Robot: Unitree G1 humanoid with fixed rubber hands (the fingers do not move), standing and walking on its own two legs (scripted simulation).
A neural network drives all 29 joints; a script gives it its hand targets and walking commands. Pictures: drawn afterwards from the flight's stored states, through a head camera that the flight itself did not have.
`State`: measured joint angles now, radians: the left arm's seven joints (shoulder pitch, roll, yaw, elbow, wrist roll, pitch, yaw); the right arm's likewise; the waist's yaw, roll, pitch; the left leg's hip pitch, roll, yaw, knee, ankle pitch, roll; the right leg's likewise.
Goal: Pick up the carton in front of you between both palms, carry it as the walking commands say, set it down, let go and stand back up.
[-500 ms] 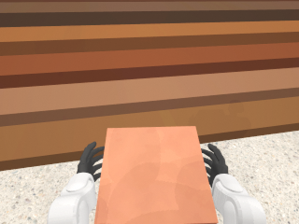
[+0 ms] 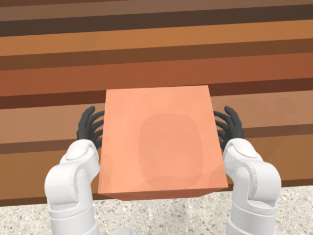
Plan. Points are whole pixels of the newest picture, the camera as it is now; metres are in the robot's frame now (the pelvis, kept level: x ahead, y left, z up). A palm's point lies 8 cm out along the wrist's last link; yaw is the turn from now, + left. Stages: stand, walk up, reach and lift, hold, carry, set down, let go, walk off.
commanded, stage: carry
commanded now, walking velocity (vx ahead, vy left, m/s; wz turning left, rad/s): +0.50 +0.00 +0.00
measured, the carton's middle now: (159, 151) +0.30 +0.01 +0.07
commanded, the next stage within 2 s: none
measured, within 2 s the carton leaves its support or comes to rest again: neither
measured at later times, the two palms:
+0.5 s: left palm (117, 53) +0.69 +0.17 +0.10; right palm (203, 54) +0.66 -0.14 +0.11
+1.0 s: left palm out of the picture +1.02 +0.16 +0.29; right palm out of the picture +1.03 -0.15 +0.27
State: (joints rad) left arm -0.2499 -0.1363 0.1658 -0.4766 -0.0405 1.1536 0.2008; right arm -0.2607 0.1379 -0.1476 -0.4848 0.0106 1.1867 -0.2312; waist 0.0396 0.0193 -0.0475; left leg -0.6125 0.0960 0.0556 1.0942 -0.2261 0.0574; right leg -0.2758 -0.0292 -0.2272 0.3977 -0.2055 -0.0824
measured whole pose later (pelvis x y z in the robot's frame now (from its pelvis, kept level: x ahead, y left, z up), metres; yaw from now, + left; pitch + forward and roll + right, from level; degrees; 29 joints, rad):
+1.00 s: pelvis +0.68 -0.01 +0.12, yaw +0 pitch +3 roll +2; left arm -0.59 -0.11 0.25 -0.17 -0.02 1.09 0.21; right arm -0.52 0.13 -0.30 -0.26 -0.05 1.10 -0.22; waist 0.11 -0.01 -0.02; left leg -1.04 0.01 0.06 1.93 -0.46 0.14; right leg -0.26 0.02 -0.09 0.52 -0.32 -0.10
